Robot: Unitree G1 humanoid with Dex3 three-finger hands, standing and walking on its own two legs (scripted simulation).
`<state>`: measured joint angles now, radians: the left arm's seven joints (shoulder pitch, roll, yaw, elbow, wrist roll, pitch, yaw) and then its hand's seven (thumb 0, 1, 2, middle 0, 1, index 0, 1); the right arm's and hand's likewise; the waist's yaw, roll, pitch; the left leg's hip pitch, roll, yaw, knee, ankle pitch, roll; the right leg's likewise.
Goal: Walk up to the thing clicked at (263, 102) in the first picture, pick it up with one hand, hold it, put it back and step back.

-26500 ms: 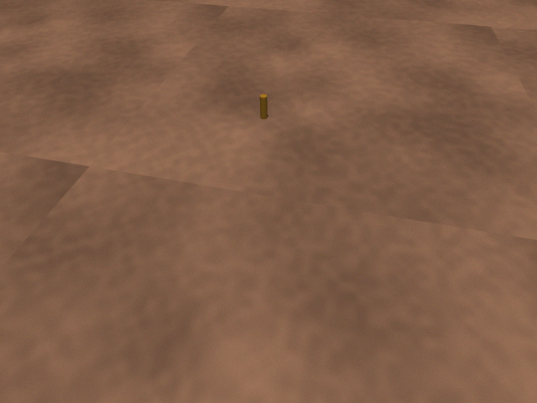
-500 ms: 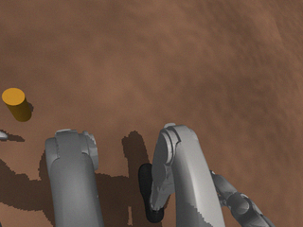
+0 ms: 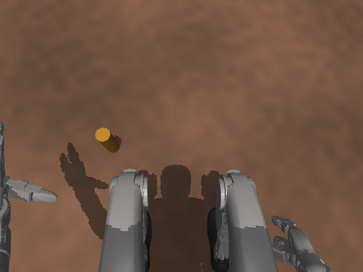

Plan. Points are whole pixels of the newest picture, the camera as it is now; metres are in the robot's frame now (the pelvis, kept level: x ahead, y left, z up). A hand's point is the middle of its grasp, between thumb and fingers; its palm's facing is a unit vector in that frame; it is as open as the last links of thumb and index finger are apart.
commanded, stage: home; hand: left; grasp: from the side
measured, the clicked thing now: (108, 141) +0.45 +0.26 -0.35
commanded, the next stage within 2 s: none
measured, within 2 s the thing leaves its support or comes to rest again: neither
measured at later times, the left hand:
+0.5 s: hand (3, 187) +0.26 +0.24 +0.14, palm faces +0.22 -0.90 -0.38, open 17.3 cm
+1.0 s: hand out of the picture +0.23 +0.20 +0.24, palm faces +0.20 -0.93 -0.30, open 17.6 cm
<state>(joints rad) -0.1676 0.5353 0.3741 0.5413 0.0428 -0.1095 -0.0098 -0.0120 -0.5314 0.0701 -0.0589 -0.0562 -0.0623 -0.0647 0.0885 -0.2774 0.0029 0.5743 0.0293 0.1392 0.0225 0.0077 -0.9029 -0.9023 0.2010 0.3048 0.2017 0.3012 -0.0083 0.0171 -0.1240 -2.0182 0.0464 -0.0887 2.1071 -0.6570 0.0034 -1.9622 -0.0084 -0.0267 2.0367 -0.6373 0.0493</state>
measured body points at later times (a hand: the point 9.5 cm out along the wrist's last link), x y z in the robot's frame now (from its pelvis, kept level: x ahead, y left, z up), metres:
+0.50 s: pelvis +0.06 -0.01 +0.23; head +0.15 +0.01 +0.67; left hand +0.25 +0.28 +0.16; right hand +0.25 -0.26 +0.14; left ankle +0.09 +0.12 -0.39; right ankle +0.10 -0.14 -0.39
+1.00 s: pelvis +0.08 +0.00 +0.29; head +0.10 +0.01 +0.74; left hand +0.22 +0.25 +0.26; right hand +0.27 -0.22 +0.22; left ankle +0.09 +0.12 -0.39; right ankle +0.10 -0.14 -0.39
